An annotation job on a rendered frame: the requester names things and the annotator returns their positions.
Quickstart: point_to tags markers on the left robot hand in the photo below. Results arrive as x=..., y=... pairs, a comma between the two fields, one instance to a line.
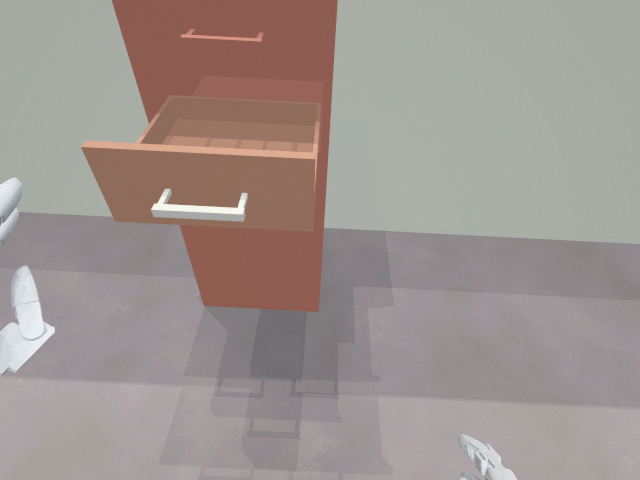
x=18, y=343

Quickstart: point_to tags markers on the drawer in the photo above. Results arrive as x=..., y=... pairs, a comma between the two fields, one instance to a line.
x=209, y=151

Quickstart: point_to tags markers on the handle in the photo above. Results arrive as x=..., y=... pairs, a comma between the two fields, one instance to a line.
x=221, y=42
x=162, y=209

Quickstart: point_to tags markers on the right robot hand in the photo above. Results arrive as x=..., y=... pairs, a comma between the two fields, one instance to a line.
x=486, y=459

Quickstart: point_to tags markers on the cabinet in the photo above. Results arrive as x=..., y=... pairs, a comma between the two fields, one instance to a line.
x=242, y=267

